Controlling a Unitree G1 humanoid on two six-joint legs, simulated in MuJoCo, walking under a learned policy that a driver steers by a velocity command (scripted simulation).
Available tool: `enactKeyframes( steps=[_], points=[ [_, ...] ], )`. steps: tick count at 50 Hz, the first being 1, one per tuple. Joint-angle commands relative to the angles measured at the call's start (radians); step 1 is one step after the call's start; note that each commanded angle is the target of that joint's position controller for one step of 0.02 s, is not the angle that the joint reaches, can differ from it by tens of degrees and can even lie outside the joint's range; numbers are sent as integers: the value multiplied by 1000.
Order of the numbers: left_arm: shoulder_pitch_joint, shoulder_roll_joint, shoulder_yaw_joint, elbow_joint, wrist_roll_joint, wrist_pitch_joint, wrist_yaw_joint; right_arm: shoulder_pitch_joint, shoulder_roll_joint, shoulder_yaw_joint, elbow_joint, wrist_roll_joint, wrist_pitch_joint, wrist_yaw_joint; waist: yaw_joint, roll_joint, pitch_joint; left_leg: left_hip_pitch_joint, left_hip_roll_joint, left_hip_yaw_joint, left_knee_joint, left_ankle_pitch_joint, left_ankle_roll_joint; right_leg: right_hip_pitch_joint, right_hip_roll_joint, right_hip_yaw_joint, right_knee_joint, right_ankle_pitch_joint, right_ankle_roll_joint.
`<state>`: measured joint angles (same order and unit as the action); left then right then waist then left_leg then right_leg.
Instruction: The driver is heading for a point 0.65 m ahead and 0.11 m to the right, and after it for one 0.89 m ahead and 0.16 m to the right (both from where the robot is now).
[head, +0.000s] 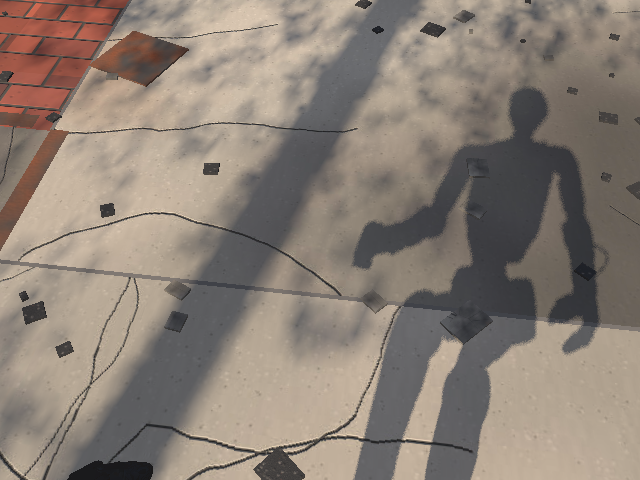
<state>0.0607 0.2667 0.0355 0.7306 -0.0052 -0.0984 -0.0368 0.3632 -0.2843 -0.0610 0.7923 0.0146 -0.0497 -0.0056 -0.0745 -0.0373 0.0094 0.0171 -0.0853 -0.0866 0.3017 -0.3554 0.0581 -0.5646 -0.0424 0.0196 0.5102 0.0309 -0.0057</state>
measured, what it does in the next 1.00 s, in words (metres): walks ahead, turning right: right foot, then left foot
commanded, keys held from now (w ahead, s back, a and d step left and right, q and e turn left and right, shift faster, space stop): w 0.42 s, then w+e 0.58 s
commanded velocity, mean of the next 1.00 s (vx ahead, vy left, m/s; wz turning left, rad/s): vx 0.50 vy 0.00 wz -0.19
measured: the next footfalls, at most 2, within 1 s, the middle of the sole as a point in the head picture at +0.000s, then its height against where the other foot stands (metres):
right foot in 0.04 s outside the picture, level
left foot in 0.58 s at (251, 473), level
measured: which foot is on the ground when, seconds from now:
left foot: down 0.00-0.06, up 0.08-0.56, down 0.58-1.00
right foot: up 0.00-0.02, down 0.04-0.60, up 0.62-1.00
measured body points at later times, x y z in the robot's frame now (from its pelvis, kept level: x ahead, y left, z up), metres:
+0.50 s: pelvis +0.27 -0.02 +0.01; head +0.31 -0.02 +0.45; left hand +0.27 +0.26 -0.12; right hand +0.50 -0.24 -0.08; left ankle +0.45 +0.13 -0.70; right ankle +0.17 -0.12 -0.73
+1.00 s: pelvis +0.54 -0.01 +0.00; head +0.56 -0.03 +0.45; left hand +0.78 +0.18 -0.09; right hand +0.50 -0.30 -0.13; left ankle +0.46 +0.12 -0.73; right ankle +0.67 -0.19 -0.70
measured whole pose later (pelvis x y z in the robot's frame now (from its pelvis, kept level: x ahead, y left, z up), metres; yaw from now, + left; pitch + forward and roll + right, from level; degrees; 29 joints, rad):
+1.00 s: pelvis +0.54 -0.01 +0.00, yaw -16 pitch +1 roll +3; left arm 0.11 0.27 0.06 0.74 -0.02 -0.02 -0.04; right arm 0.31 -0.28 -0.08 0.87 0.00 -0.08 -0.01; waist -0.07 -0.04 0.03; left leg 0.06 0.00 0.25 0.23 -0.30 -0.01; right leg -0.65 -0.11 0.00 0.69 -0.02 -0.03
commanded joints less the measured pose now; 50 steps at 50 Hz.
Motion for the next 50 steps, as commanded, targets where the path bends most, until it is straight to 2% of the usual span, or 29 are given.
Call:
enactKeyframes(
  steps=[1,2,3,4,5,6,7,8,9,12,15,19,22,24,26,27,28,29,30,31,32,34,35,37,40,43,45,48,50],
  points=[
    [12,135,44,-63,0,-24,-2,5,-173,-47,-31,1,5,-10,70,136,-20,27,285,-120,102,728,109,115,35,-33,-43,-87,-56],
    [148,174,63,-24,5,-25,4,-5,-153,-37,-37,-5,8,-10,135,117,-120,-24,230,-77,267,802,83,326,30,-35,-39,-44,-91],
    [321,236,76,0,17,-24,10,1,-106,-16,-60,-24,9,-11,196,17,-274,-209,159,-33,560,551,47,624,-143,164,-5,-11,-160],
    [383,295,94,36,10,-16,4,162,-8,11,-61,-8,-12,-2,127,-284,-390,-605,-13,2,902,-152,-27,960,-350,630,-98,-217,-330],
    [385,195,69,33,-15,-13,2,98,-103,-3,-48,5,-25,2,176,-176,-346,-736,32,-89,997,-219,-23,945,-334,718,-190,-442,-304],
    [310,155,55,21,-11,-10,8,-23,-151,-18,-80,20,-34,5,181,-98,-189,-790,85,-61,1000,-127,-17,811,-301,568,-214,-447,-255],
    [241,147,49,9,3,-4,11,-88,-142,-15,-96,14,-38,3,156,-15,-107,-763,133,-22,954,-41,-17,669,-262,461,-235,-352,-230],
    [202,127,41,6,11,-2,10,-116,-134,-18,-102,-2,-39,2,132,-1,-46,-738,160,-9,894,8,-23,560,-230,390,-261,-247,-230],
    [185,112,34,5,20,-5,10,-95,-122,-21,-99,-5,-35,4,100,-28,-38,-679,186,-12,857,42,-26,495,-203,339,-284,-168,-224],
    [186,121,36,23,6,-14,10,-65,-75,-13,-88,-7,-17,2,71,-44,-28,-640,204,15,760,73,-51,422,-179,235,-340,-44,-240],
    [208,155,46,44,3,-9,21,-157,-57,-5,-115,-13,-15,0,88,-21,3,-687,216,30,600,217,-76,419,-165,158,-375,29,-237],
    [261,169,48,76,-9,3,29,-287,-32,5,-140,-8,-28,13,135,-19,25,-628,182,65,358,424,-76,427,-122,65,-378,37,-196],
    [327,175,49,111,-16,16,30,-381,-35,7,-170,0,-37,26,169,-16,50,-624,160,68,272,443,-68,488,-153,85,-350,21,-195],
    [346,179,52,127,-19,30,35,-415,-46,3,-191,1,-46,37,162,-21,61,-633,147,55,223,387,-54,549,-182,121,-306,45,-187],
    [336,198,60,131,-21,41,42,-382,-73,-7,-186,0,-55,42,127,-38,44,-565,132,51,185,321,-36,582,-202,154,-248,96,-170],
    [315,208,63,128,-21,45,45,-321,-93,-17,-170,-2,-59,40,86,-47,12,-465,112,69,162,299,-22,573,-191,151,-185,191,-157],
    [302,193,57,124,-18,46,45,-193,-131,-38,-132,-7,-61,33,21,-34,-71,-268,100,86,141,313,5,530,-141,120,-48,278,-131],
    [287,140,36,100,-1,43,45,-17,-192,-59,-101,-24,-61,21,-55,15,-220,32,224,-23,203,347,62,364,-82,82,205,135,-93],
    [415,27,3,79,-2,25,42,72,-282,-81,-82,-35,-49,16,-22,264,-380,411,485,-429,162,222,204,-21,71,-2,579,-360,-18],
    [400,94,16,96,-23,12,37,91,-196,-61,-77,-24,-41,16,-47,286,-421,395,514,-612,50,65,231,-136,62,107,730,-615,-13],
    [319,167,40,74,-44,10,36,21,-145,-42,-80,-17,-40,13,-42,214,-245,264,480,-466,21,13,183,-209,11,111,783,-554,-17],
    [232,149,44,54,-29,20,41,-103,-85,-23,-78,-19,-42,14,12,142,-78,2,402,-253,-52,97,139,-169,-60,75,714,-413,-14],
    [247,135,50,60,-25,34,43,-143,-61,-17,-75,-24,-51,16,47,160,-43,-87,371,-172,-91,151,124,-112,-87,84,675,-368,-11],
    [271,88,46,62,-27,61,42,-180,-63,-22,-62,-26,-63,18,80,155,-12,-180,360,-74,-148,235,128,-54,-100,76,648,-324,0],
    [223,74,47,31,-19,78,43,-175,-95,-36,-34,-32,-73,10,89,113,18,-183,363,38,-181,337,140,-108,-107,88,562,-214,15],
    [153,60,42,8,-16,71,25,-162,-118,-43,-14,-30,-66,-1,71,97,33,-154,336,152,-186,385,119,-102,-97,59,384,-52,12],
    [76,48,34,-17,-14,66,10,-139,-137,-48,-2,-24,-59,-7,41,83,53,-135,336,203,-189,388,109,-82,-86,16,277,9,4],
    [-11,50,31,-59,-15,68,-6,-93,-162,-58,23,-9,-42,-9,11,74,81,-40,367,237,-169,399,97,-101,-77,-17,181,-15,-19],
    [-40,64,35,-85,-14,71,-15,-77,-178,-65,36,3,-26,-9,12,80,89,34,388,255,-123,466,82,-109,-62,-41,147,-89,-44]
  ],
)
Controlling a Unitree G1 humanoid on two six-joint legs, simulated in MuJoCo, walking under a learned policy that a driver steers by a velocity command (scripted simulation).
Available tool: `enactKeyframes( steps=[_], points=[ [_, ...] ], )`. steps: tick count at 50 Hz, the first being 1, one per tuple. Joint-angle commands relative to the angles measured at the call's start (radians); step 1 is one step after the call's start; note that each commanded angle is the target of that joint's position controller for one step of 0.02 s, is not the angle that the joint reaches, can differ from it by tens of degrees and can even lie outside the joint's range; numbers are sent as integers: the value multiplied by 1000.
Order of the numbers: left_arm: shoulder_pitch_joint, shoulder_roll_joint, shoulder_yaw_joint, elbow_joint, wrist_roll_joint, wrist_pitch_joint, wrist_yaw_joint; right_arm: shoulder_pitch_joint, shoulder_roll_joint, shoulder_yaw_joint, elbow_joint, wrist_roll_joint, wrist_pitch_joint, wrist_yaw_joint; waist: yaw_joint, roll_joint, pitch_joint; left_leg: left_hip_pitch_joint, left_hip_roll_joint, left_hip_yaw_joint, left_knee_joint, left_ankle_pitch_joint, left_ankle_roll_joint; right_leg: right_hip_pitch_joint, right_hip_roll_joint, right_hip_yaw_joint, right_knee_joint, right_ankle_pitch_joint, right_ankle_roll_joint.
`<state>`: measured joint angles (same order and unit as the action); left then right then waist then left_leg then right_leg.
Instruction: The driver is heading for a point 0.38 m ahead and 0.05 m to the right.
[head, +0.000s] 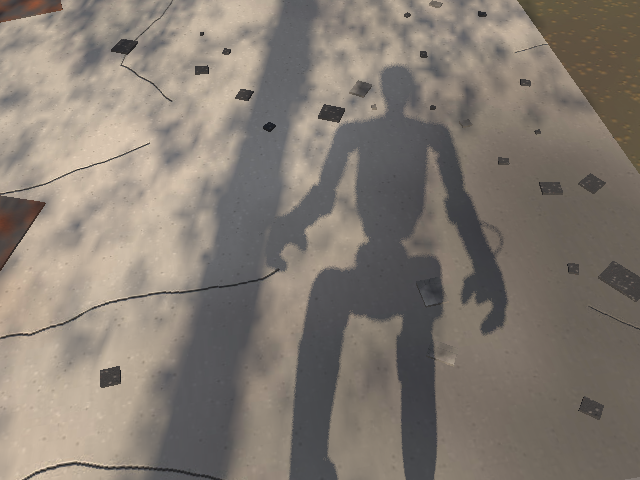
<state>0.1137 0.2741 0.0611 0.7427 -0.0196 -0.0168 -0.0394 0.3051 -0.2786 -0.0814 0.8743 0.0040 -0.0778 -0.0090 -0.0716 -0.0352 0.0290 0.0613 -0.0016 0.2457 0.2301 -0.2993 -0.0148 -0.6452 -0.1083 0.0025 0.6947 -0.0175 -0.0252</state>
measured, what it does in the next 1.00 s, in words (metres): walks ahead, turning right: right foot, then left foot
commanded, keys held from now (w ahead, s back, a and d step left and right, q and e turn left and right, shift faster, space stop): w+e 0.24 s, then no key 0.76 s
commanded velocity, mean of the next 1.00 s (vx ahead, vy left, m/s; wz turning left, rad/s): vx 0.23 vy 0.00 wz -0.27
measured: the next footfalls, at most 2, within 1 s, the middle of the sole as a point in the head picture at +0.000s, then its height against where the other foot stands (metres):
right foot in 0.10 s outside the picture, level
left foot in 0.54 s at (312, 474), level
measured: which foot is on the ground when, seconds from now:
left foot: down 0.00-0.10, up 0.12-0.52, down 0.54-1.00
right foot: up 0.00-0.08, down 0.10-0.58, up 0.60-0.80, down 0.82-1.00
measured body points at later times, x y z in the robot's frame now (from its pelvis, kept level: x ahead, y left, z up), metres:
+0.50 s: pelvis +0.26 -0.05 +0.00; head +0.29 -0.06 +0.45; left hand +0.40 +0.22 -0.11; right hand +0.41 -0.33 -0.09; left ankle +0.46 +0.05 -0.71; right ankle +0.18 -0.12 -0.74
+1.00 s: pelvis +0.37 -0.07 +0.00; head +0.37 -0.08 +0.45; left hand +0.50 +0.17 -0.13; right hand +0.43 -0.34 -0.13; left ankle +0.45 +0.03 -0.74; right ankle +0.31 -0.19 -0.74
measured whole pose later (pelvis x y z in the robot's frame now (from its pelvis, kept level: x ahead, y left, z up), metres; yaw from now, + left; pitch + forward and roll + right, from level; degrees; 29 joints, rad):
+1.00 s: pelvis +0.37 -0.07 +0.00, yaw -15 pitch -1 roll +0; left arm 0.27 0.23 0.05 0.90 0.01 0.00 0.03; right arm 0.13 -0.23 -0.02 0.90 -0.01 -0.01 0.00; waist 0.00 0.02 0.02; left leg -0.32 -0.01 0.01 0.50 -0.18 0.01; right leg -0.20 -0.02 0.04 0.55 -0.34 0.03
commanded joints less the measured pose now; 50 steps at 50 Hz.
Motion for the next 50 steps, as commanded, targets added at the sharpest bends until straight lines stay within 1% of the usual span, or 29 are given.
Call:
enactKeyframes(
  steps=[1,3,4,5,6,7,8,9,10,11,15,18,20,23,26,27,28,29,30,31,32,35,37,39,41,42,43,45,50],
  points=[
    [-89,67,14,-106,1,-9,-15,-24,-195,-49,-44,19,9,-6,22,87,60,14,309,-64,-7,524,144,-2,24,-46,-49,-90,-41],
    [6,108,39,-98,1,-4,-16,-45,-222,-56,-49,28,25,-10,89,116,-19,30,297,-31,183,859,119,160,99,-110,-53,-188,-84],
    [153,150,66,-61,-3,-2,-10,-64,-217,-53,-54,33,33,-11,175,99,-94,-24,260,2,383,917,90,361,152,-132,-115,-144,-118],
    [330,234,106,-13,-6,6,9,-48,-184,-38,-65,14,29,-15,245,22,-189,-242,218,8,674,697,40,671,112,-6,-141,-116,-168],
    [308,357,124,-15,-19,1,19,32,-34,9,-126,-31,6,-5,127,-263,-245,-705,15,-53,1035,-206,-32,975,-144,558,-240,-275,-348],
    [328,289,97,-56,-6,-20,11,-44,-89,9,-133,4,-35,8,183,-143,-390,-818,-24,-310,1160,-314,-18,1045,-228,837,-397,-401,-402],
    [299,225,78,-47,4,-36,6,-143,-143,-5,-162,44,-58,16,201,-81,-261,-906,24,-327,1155,-220,9,979,-208,707,-419,-326,-346],
    [250,198,70,-50,0,-45,8,-160,-132,0,-164,35,-71,13,165,-28,-181,-883,68,-326,1076,-133,28,849,-164,581,-407,-237,-311],
    [176,162,59,-63,1,-46,10,-159,-136,-5,-151,7,-73,5,122,8,-126,-816,101,-328,986,-77,25,712,-126,484,-408,-130,-283],
    [129,133,48,-83,13,-47,15,-142,-148,-13,-143,-5,-64,4,85,-4,-107,-737,121,-336,932,-39,22,614,-99,422,-428,-41,-272],
    [113,159,50,-88,21,-50,39,-132,-104,-7,-141,-19,-21,3,48,8,-63,-647,102,-287,761,45,-36,449,-61,252,-444,387,-264],
    [138,161,50,-67,13,-35,57,-209,-59,13,-156,-20,-15,10,79,-25,-64,-565,59,-254,522,268,-47,397,17,125,-413,455,-196],
    [176,155,47,-47,12,-26,63,-258,-59,17,-166,-12,-20,21,115,-43,-81,-517,29,-252,412,414,-40,414,19,125,-402,385,-171],
    [190,139,39,-22,16,-20,64,-286,-85,11,-175,-13,-22,33,125,-54,-76,-513,23,-280,327,417,-13,488,-24,180,-355,309,-160],
    [160,125,32,-7,16,-17,64,-223,-118,-3,-154,-28,-33,37,79,-55,-83,-455,17,-280,237,373,38,551,-38,228,-230,307,-134],
    [158,112,28,-6,17,-16,64,-178,-129,-7,-138,-38,-39,33,57,-33,-104,-358,26,-276,177,533,60,541,9,211,-152,306,-103],
    [204,83,18,-16,35,-22,62,-152,-178,-12,-144,-55,-43,27,78,56,-185,-173,142,-378,234,910,111,463,84,187,-17,138,-59],
    [344,44,3,15,28,-24,62,-120,-163,-3,-141,-65,-31,23,102,210,-314,63,315,-556,280,1097,279,302,159,156,192,-261,9],
    [332,89,6,24,22,-12,60,-81,-82,15,-119,-37,-15,27,67,267,-364,71,387,-690,226,979,350,236,165,147,322,-674,53],
    [278,138,20,13,11,8,60,-102,-66,27,-114,-15,-3,33,63,188,-301,0,367,-710,182,690,326,192,133,167,373,-695,69],
    [225,135,24,11,6,32,67,-144,-72,28,-115,-12,10,34,69,138,-230,-81,335,-689,139,443,287,164,108,147,395,-650,85],
    [197,94,21,22,14,76,78,-286,-92,26,-130,-29,39,28,109,181,-88,-355,226,-549,21,58,198,275,65,89,175,-531,95],
    [219,63,13,56,22,67,79,-288,-95,23,-119,-30,50,19,109,198,-104,-402,178,-463,20,57,183,395,81,47,27,-412,83],
    [246,53,14,89,27,57,73,-278,-90,25,-102,-14,55,11,123,169,-132,-413,162,-421,43,-9,170,502,97,12,-133,-220,60],
    [207,66,13,81,50,53,70,-240,-54,39,-77,-11,54,10,111,122,-108,-453,128,-396,56,-168,98,544,58,56,-227,-148,23],
    [173,114,19,66,48,52,75,-227,-61,37,-74,-19,53,13,76,62,-61,-449,86,-358,82,-199,59,470,14,107,-260,-247,-8],
    [159,124,24,83,39,46,74,-235,-61,34,-75,-22,53,12,58,-17,-25,-371,44,-306,118,-129,34,339,31,105,-274,-417,-26],
    [130,75,11,90,41,22,74,-236,-50,37,-61,-20,52,6,55,-39,-16,-283,42,-296,186,1,39,282,35,103,-314,-408,-1],
    [165,76,8,129,27,-10,71,-203,-49,34,-10,-12,55,0,64,-5,-49,-252,39,-283,238,242,55,360,47,83,-270,-170,19]
  ],
)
